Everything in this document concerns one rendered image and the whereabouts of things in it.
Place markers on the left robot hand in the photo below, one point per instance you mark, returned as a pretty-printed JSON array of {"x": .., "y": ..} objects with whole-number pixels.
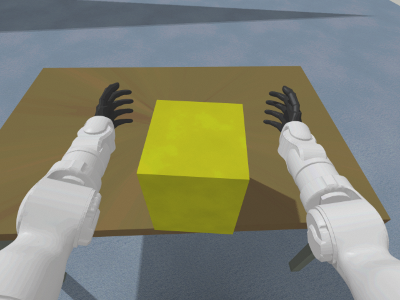
[{"x": 107, "y": 105}]

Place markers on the left robot upper arm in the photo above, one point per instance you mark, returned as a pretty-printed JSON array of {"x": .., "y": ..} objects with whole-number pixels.
[{"x": 59, "y": 216}]

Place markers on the right robot forearm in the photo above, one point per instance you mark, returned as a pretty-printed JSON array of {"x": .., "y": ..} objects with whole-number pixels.
[{"x": 314, "y": 174}]

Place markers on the right robot hand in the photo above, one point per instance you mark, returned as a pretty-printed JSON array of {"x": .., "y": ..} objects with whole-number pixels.
[{"x": 290, "y": 108}]

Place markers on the left robot forearm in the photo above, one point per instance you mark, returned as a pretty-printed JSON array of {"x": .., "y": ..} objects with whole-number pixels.
[{"x": 85, "y": 161}]

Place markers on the table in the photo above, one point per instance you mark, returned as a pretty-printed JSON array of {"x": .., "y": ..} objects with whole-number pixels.
[{"x": 58, "y": 103}]

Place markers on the carton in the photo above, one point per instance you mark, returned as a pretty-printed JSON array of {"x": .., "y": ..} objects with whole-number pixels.
[{"x": 193, "y": 170}]

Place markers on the right robot upper arm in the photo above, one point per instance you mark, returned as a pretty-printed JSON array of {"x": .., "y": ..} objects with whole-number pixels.
[{"x": 350, "y": 236}]

